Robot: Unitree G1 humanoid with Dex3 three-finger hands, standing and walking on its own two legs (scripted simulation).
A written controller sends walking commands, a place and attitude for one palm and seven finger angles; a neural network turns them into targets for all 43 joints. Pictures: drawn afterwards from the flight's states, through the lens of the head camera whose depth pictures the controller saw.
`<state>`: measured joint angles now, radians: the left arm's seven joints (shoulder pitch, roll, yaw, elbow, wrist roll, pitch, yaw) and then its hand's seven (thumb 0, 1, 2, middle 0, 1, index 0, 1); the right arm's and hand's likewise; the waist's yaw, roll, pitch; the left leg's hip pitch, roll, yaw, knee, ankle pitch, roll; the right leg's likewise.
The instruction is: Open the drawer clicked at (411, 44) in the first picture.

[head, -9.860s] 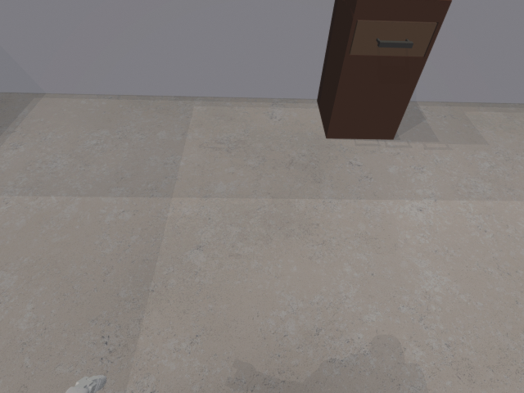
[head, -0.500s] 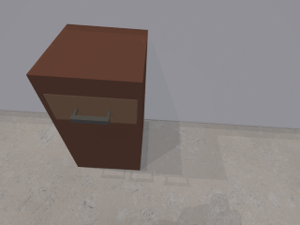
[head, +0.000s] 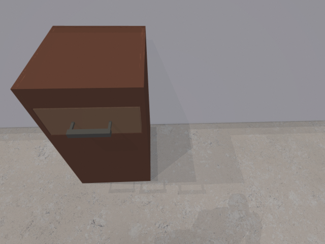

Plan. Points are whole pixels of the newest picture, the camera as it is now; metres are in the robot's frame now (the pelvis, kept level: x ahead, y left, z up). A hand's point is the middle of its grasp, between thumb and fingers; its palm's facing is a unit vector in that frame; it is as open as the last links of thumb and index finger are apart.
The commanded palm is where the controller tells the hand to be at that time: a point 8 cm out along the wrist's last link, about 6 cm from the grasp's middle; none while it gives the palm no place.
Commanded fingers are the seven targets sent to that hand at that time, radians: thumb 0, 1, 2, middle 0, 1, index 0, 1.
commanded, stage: look again from close up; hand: left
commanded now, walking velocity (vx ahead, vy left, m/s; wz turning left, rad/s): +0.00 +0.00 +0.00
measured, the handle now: (90, 128) +0.53 +0.31 -0.15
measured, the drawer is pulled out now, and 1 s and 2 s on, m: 0.00 0.00 0.00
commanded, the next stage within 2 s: shuffle to correct the standing spot in 0.38 s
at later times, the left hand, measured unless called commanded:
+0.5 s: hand out of the picture -0.03 +0.19 -0.18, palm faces +0.03 -0.98 -0.17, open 7.4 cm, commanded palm none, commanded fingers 0.00 0.90 0.90 -0.20 -0.30 -0.20 -0.30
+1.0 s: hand out of the picture +0.01 +0.21 -0.18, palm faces +0.12 -0.98 -0.17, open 7.4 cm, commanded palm none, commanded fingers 0.00 0.90 0.90 -0.20 -0.30 -0.20 -0.30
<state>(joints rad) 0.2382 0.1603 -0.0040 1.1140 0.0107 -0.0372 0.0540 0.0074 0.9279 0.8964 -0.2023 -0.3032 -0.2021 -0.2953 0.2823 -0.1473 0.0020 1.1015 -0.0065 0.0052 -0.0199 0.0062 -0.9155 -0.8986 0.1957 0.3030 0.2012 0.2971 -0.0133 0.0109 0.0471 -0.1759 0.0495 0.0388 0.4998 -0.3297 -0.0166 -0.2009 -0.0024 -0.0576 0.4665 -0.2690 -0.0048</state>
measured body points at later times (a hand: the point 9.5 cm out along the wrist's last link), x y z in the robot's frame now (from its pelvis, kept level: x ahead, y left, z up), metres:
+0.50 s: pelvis -0.02 +0.02 +0.00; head -0.02 +0.03 +0.45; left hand -0.03 +0.24 -0.16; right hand -0.02 -0.20 -0.16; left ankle -0.04 +0.12 -0.74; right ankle -0.02 -0.12 -0.74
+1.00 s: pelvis +0.02 +0.05 +0.00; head +0.04 +0.06 +0.45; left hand +0.00 +0.26 -0.16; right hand +0.05 -0.18 -0.15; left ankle -0.01 +0.12 -0.74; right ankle +0.02 -0.08 -0.72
